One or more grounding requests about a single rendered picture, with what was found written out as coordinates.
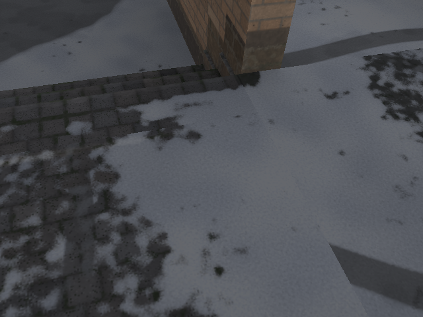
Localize stairs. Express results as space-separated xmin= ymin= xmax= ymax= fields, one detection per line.
xmin=0 ymin=64 xmax=221 ymax=108

